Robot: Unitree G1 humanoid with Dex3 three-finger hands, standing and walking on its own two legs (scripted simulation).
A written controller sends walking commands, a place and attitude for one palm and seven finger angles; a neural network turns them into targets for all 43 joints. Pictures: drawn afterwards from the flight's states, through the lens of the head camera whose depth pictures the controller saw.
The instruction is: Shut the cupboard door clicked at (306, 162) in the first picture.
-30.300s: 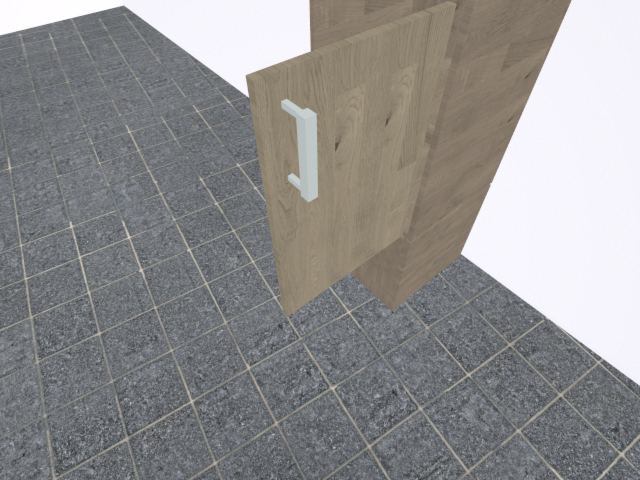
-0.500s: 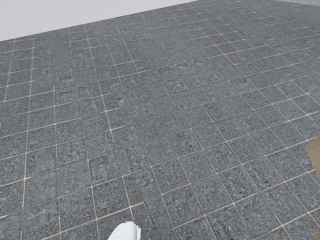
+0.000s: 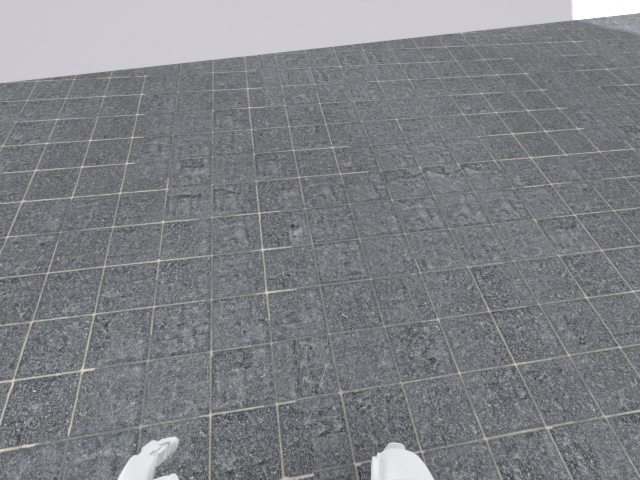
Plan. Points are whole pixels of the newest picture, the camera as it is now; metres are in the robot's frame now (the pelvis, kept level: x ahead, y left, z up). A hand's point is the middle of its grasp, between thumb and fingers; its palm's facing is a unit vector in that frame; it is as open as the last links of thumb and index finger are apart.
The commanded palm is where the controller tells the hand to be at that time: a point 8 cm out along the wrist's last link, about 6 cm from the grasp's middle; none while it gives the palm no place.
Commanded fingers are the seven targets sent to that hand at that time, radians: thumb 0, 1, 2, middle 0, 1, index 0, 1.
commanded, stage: walk to a spot facing it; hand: left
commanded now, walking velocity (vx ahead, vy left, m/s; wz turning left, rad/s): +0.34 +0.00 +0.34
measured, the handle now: out of the picture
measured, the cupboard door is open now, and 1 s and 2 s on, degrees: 60 60 60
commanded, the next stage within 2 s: turn to face it in 0.30 s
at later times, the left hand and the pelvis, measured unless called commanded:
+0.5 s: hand (202, 452) +0.19 +0.18 -0.18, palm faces +0.27 -0.93 -0.23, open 7.2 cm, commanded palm none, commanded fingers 0.00 0.90 0.90 -0.20 -0.30 -0.20 -0.30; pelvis +0.20 -0.02 -0.01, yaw +14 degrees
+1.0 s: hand (203, 365) +0.31 +0.20 -0.18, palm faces +0.08 -0.97 -0.25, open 7.4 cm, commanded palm none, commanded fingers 0.00 0.90 0.90 -0.20 -0.30 -0.20 -0.30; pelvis +0.27 +0.00 -0.02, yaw -1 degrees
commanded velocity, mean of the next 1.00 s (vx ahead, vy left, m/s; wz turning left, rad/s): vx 0.05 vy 0.00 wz -0.17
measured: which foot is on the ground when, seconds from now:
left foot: down 0.00-0.14, up 0.16-0.52, down 0.54-0.94, up 0.96-1.00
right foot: up 0.00-0.12, down 0.14-0.56, up 0.58-0.90, down 0.92-1.00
